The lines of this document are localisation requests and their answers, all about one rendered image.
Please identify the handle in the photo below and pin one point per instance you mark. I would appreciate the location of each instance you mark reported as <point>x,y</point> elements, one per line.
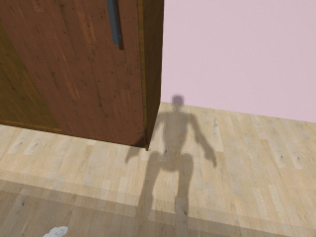
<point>113,21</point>

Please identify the wardrobe door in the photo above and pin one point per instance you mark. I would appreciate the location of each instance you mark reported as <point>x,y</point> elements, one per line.
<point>20,97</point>
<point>92,86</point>

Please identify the robot left hand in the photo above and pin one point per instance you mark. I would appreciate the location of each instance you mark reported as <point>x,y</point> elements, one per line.
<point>57,232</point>

